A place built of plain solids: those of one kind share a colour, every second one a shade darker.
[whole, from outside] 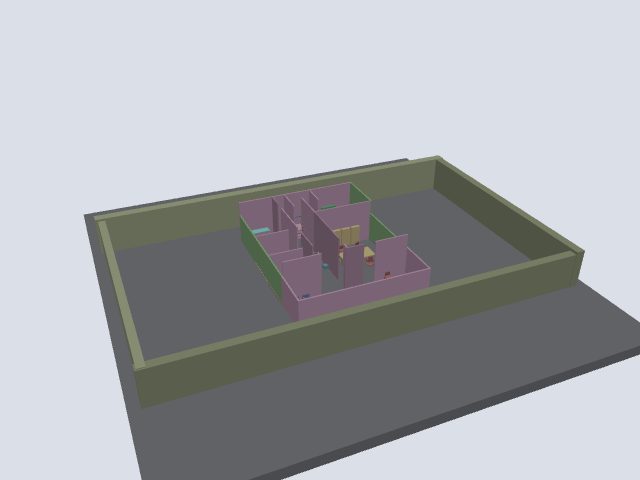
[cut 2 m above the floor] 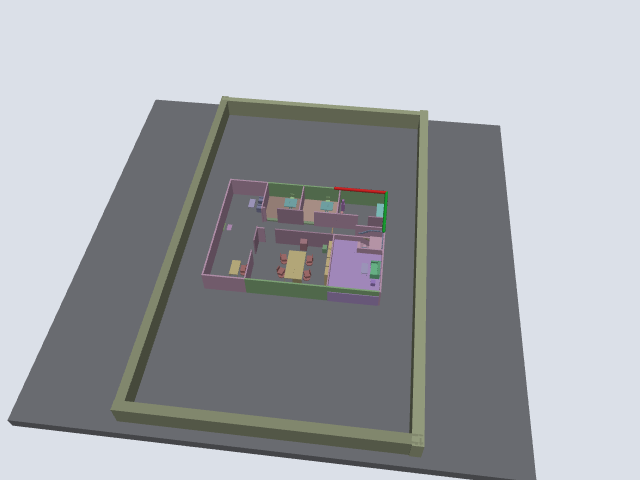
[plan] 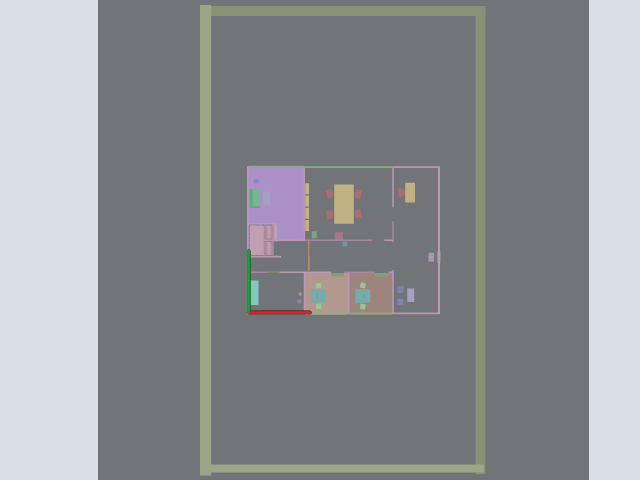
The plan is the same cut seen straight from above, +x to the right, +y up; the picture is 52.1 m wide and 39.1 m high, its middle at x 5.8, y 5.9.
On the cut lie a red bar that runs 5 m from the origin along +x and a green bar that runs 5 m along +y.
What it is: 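A split-level office floor of the 2010s; 15.4 x 11.8 m, ceiling 2.91 m, the lounge at its west end 1.37 m higher up one flight of 8 risers of 0.171 m that turns at a half landing between full-height walls, each run 1.05 m clear between its solids, a corridor of 2.60 m, a front door of 0.86 to 0.98 x 2.1 m, inner doorways of 0.90 to 1.12 m, desks 0.73 m, task chairs 0.47 m, meeting chairs 0.45 m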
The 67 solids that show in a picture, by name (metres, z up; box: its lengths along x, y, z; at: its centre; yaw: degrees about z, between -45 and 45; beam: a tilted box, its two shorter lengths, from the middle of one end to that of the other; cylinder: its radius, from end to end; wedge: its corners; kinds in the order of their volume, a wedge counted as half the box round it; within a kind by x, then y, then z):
{
 "ring_hedge_1": {"box": [0.91, 38.34, 3.71], "at": [-3.52, 5.88, 1.8]},
 "ring_hedge_2": {"box": [22.86, 0.66, 3.49], "at": [7.71, -12.71, 1.7]},
 "ring_hedge_3": {"box": [23.19, 0.83, 3.68], "at": [7.71, 24.55, 1.79]},
 "ring_hedge_4": {"box": [0.78, 38.08, 3.42], "at": [18.87, 5.88, 1.66]},
 "wall_1": {"box": [0.15, 12.06, 4.33], "at": [-0.07, 5.88, 2.11]},
 "wall_2": {"box": [1.55, 0.12, 4.33], "at": [0.77, 3.28, 2.11]},
 "wall_3": {"box": [2.3, 0.12, 4.33], "at": [1.15, 7.22, 2.11]},
 "wall_4": {"box": [2.63, 0.12, 4.33], "at": [1.32, 4.54, 2.11]},
 "wall_5": {"box": [3.31, 0.12, 4.33], "at": [2.88, 5.88, 2.11]},
 "wall_6": {"box": [2.03, 0.12, 4.33], "at": [3.52, 3.28, 2.11]},
 "wall_7": {"box": [0.12, 3.28, 2.96], "at": [4.53, 1.64, 1.43]},
 "wall_8": {"box": [0.12, 5.88, 4.33], "at": [4.53, 8.82, 2.11]},
 "wall_9": {"box": [2.19, 0.12, 4.33], "at": [5.62, 3.28, 2.11]},
 "wall_10": {"box": [5.53, 0.12, 4.33], "at": [7.3, 5.88, 2.11]},
 "wall_11": {"box": [0.12, 3.28, 2.96], "at": [8.14, 1.64, 1.43]},
 "wall_12": {"box": [2.54, 0.12, 4.33], "at": [9.02, 3.28, 2.11]},
 "wall_13": {"box": [0.71, 0.12, 4.33], "at": [11.39, 5.88, 2.11]},
 "wall_14": {"box": [0.35, 0.12, 4.33], "at": [11.57, 3.28, 2.11]},
 "wall_15": {"box": [0.12, 3.47, 4.33], "at": [11.75, 1.73, 2.11]},
 "wall_16": {"box": [0.12, 1.79, 4.33], "at": [11.75, 6.56, 2.11]},
 "wall_17": {"box": [0.12, 3.19, 4.33], "at": [11.75, 10.16, 2.11]},
 "wall_18": {"box": [3.97, 0.15, 2.96], "at": [13.59, -0.07, 1.43]},
 "wall_19": {"box": [3.97, 0.15, 2.96], "at": [13.59, 11.84, 1.43]},
 "wall_20": {"box": [0.15, 12.06, 2.96], "at": [15.49, 5.88, 1.43]},
 "split_lounge_level_1": {"box": [4.47, 4.68, 1.42], "at": [2.23, 9.62, 0.66]},
 "split_lounge_level_2": {"box": [2.17, 1.35, 1.42], "at": [3.39, 6.61, 0.66]},
 "glazing_1": {"box": [4.53, 0.15, 2.96], "at": [2.27, -0.07, 1.43]},
 "glazing_2": {"box": [4.53, 0.15, 4.33], "at": [2.27, 11.84, 2.11]},
 "glazing_3": {"box": [3.61, 0.15, 2.96], "at": [6.33, -0.07, 1.43]},
 "glazing_4": {"box": [7.22, 0.15, 2.96], "at": [8.14, 11.84, 1.43]},
 "glazing_5": {"box": [3.61, 0.15, 2.96], "at": [9.95, -0.07, 1.43]},
 "meet_level_1": {"box": [2.13, 0.3, 0.2], "at": [5.65, 3.07, 0.05]},
 "meet_level_2": {"box": [3.49, 3.12, 0.2], "at": [6.33, 1.36, 0.05]},
 "meet_level_3": {"box": [2.09, 0.3, 0.2], "at": [9.24, 3.07, 0.05]},
 "meet_level_4": {"box": [3.49, 3.12, 0.2], "at": [9.95, 1.36, 0.05]},
 "split_steps_1": {"box": [1.23, 2.57, 0.73], "at": [0.61, 5.88, 0.32]},
 "split_steps_2": {"box": [0.27, 1.23, 0.22], "at": [1.36, 6.55, 0.74]},
 "split_steps_3": {"box": [0.27, 1.23, 0.39], "at": [1.63, 6.55, 0.83]},
 "split_steps_4": {"box": [0.27, 1.23, 0.22], "at": [1.9, 5.21, 0.06]},
 "split_steps_5": {"box": [0.27, 1.23, 0.56], "at": [1.9, 6.55, 0.92]},
 "split_steps_6": {"box": [0.27, 1.23, 0.73], "at": [2.17, 6.55, 1.0]},
 "shelf_1": {"box": [0.3, 0.9, 1.95], "at": [4.75, 7.08, 0.93]},
 "shelf_2": {"box": [0.3, 0.9, 1.95], "at": [4.75, 8.08, 0.93]},
 "shelf_3": {"box": [0.3, 0.9, 1.95], "at": [4.75, 9.08, 0.93]},
 "shelf_4": {"box": [0.3, 0.9, 1.95], "at": [4.75, 10.08, 0.93]},
 "sofa_1": {"box": [0.24, 1.56, 0.83], "at": [0.19, 9.28, 1.73]},
 "sofa_2": {"box": [0.86, 0.16, 0.65], "at": [0.5, 9.98, 1.64]},
 "sofa_3": {"box": [0.65, 1.24, 0.37], "at": [0.57, 9.28, 1.61]},
 "desk_1": {"box": [0.8, 1.6, 0.07], "at": [7.35, 8.02, 0.69]},
 "desk_2": {"box": [0.8, 1.6, 0.07], "at": [7.35, 9.62, 0.69]},
 "desk_3": {"box": [0.8, 1.6, 0.07], "at": [8.15, 8.02, 0.69]},
 "desk_4": {"box": [0.8, 1.6, 0.07], "at": [8.15, 9.62, 0.69]},
 "desk_5": {"box": [0.8, 1.6, 0.07], "at": [13.15, 9.76, 0.69]},
 "task_chair_1": {"box": [0.48, 0.68, 0.26], "at": [6.57, 7.95, 0.58], "yaw": 9.3},
 "task_chair_2": {"box": [0.48, 0.68, 0.26], "at": [6.57, 9.68, 0.58], "yaw": 20.5},
 "task_chair_3": {"box": [0.48, 0.68, 0.26], "at": [8.93, 8.04, 0.58], "yaw": 11.5},
 "task_chair_4": {"box": [0.48, 0.68, 0.26], "at": [8.93, 9.64, 0.58], "yaw": -17.7},
 "task_chair_5": {"box": [0.48, 0.68, 0.26], "at": [12.38, 9.76, 0.58], "yaw": 0.7},
 "printer_1": {"box": [0.64, 0.6, 1.09], "at": [7.33, 6.24, 0.49]},
 "meeting_table_1": {"box": [1.2, 1.1, 0.07], "at": [5.68, 1.34, 0.85]},
 "meeting_table_2": {"box": [1.2, 1.1, 0.07], "at": [9.29, 1.34, 0.85]},
 "meet_steps_1": {"box": [1.03, 0.3, 0.2], "at": [7.23, 3.07, 0.05]},
 "meet_steps_2": {"box": [1.11, 0.3, 0.2], "at": [10.84, 3.07, 0.05]},
 "coffee_table_1": {"box": [0.58, 1.12, 0.07], "at": [1.45, 9.28, 1.73]},
 "coffee_table_2": {"box": [0.58, 1.12, 0.07], "at": [13.2, 1.4, 0.36]},
 "bar_table_1": {"box": [0.7, 2.0, 0.06], "at": [0.45, 1.61, 1.05]},
 "doormat_hold_1": {"box": [0.45, 0.75, 0.06], "at": [14.87, 4.5, -0.02]}
}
